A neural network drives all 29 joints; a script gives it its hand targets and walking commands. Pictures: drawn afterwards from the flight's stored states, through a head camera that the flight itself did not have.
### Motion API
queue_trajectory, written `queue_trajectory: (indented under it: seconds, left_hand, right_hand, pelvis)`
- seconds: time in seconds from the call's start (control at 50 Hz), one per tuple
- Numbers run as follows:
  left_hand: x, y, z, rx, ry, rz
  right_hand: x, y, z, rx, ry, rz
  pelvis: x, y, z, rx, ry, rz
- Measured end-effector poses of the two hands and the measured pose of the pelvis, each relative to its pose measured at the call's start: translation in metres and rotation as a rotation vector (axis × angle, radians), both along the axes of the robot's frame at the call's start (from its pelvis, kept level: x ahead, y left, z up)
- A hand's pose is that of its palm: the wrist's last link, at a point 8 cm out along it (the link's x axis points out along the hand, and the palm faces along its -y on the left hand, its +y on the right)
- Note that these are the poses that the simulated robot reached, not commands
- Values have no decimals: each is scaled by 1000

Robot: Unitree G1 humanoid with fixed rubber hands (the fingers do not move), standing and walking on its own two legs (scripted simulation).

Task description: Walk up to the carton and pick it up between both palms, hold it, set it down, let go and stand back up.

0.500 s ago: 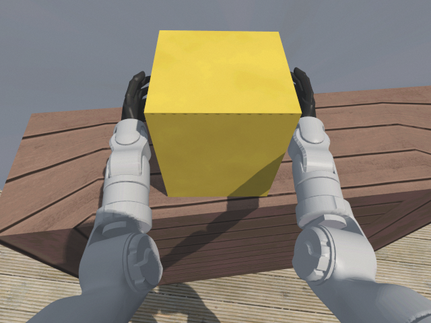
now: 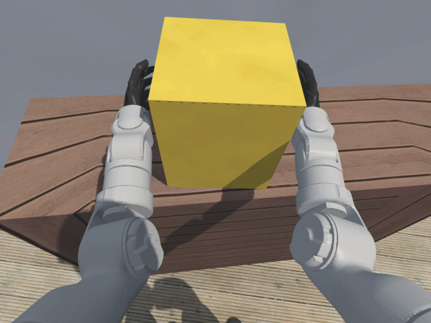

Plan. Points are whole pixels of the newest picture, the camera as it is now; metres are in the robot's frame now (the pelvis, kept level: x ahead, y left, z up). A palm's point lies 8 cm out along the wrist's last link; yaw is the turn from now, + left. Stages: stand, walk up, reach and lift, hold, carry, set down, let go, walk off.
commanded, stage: reach and lift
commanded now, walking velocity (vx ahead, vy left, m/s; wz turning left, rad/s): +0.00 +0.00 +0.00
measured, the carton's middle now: (220, 112) +0.46 -0.05 +0.09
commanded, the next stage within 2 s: none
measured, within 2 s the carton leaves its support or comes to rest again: leaves its support in 0.50 s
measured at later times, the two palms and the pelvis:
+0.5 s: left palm (135, 106) +0.45 +0.10 +0.13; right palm (307, 107) +0.42 -0.19 +0.14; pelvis +0.00 +0.00 +0.00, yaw +1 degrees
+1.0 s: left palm (131, 111) +0.44 +0.11 +0.13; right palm (307, 109) +0.41 -0.19 +0.14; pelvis +0.00 +0.00 +0.00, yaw +0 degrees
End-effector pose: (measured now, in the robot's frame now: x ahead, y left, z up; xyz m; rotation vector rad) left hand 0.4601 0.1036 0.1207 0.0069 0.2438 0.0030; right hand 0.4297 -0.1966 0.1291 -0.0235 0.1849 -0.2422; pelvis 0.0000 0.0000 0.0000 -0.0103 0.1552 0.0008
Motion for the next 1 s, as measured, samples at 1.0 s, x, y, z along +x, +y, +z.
queue_trajectory:
  seconds: [1.0]
  left_hand:
    - [-21,6,11,15,-154,15]
  right_hand:
    - [-18,7,12,-105,-178,13]
  pelvis:
    - [3,-4,2,5,-15,5]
